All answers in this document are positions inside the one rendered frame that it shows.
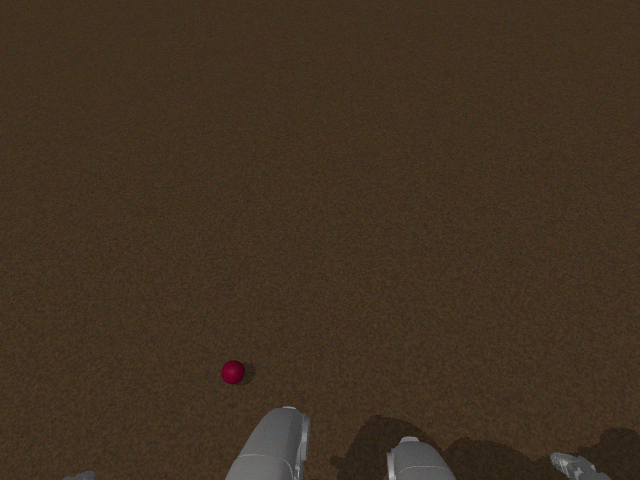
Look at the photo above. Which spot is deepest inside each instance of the ball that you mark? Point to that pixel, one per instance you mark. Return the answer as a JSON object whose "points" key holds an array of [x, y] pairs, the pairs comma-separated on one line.
{"points": [[233, 372]]}

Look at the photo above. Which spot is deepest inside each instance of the right robot hand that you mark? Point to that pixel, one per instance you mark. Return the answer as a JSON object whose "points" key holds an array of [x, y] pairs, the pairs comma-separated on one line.
{"points": [[576, 468]]}

